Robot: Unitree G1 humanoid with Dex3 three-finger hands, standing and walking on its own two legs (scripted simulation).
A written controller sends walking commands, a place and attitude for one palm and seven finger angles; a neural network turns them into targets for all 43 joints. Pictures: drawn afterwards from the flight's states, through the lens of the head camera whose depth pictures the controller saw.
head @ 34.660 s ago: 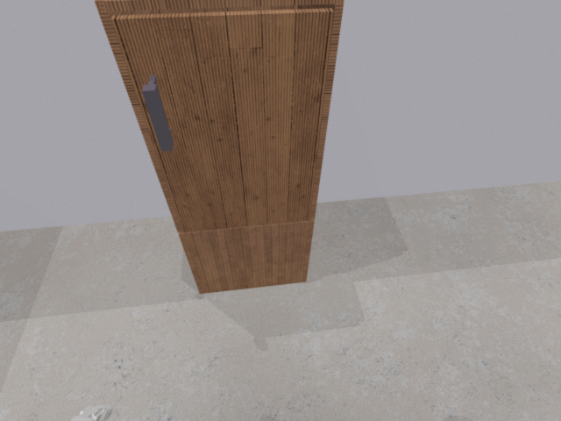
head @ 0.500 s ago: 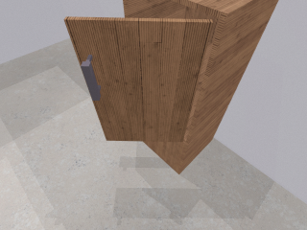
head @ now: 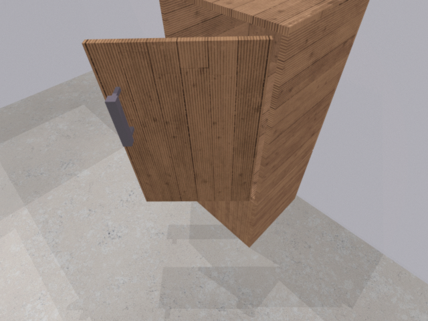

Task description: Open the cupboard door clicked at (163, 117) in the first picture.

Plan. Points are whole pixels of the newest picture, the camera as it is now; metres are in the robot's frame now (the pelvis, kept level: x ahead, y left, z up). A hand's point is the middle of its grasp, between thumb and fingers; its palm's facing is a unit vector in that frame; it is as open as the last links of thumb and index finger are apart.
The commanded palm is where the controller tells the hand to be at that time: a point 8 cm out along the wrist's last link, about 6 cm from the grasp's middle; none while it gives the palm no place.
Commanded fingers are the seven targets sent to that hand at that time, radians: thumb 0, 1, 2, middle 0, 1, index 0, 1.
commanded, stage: come to a stop and stand still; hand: left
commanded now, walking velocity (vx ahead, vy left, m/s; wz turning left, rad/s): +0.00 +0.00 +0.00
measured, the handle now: (122, 117) +0.54 +0.26 +0.08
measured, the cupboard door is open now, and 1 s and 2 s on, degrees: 44 44 44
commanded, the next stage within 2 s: look again from close up in 0.16 s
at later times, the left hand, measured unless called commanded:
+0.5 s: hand out of the picture +0.00 +0.16 -0.17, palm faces +0.02 -0.98 -0.20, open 7.3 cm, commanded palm none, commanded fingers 0.00 0.90 0.90 -0.20 -0.30 -0.20 -0.30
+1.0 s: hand out of the picture +0.11 +0.20 -0.10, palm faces +0.24 -0.95 -0.22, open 7.3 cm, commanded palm +0.10 +0.24 -0.06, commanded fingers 0.00 0.74 0.83 -0.21 -0.41 -0.21 -0.41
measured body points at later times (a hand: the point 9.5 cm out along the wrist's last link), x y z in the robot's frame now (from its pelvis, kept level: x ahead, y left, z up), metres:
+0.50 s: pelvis +0.01 -0.01 +0.00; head +0.02 -0.01 +0.45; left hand +0.00 +0.21 -0.16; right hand -0.01 -0.21 -0.17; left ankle -0.04 +0.10 -0.74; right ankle +0.02 -0.10 -0.74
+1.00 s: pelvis +0.00 +0.01 +0.00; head +0.01 +0.00 +0.44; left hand +0.10 +0.25 -0.08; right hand +0.04 -0.23 -0.15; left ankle -0.04 +0.10 -0.74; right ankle +0.02 -0.10 -0.74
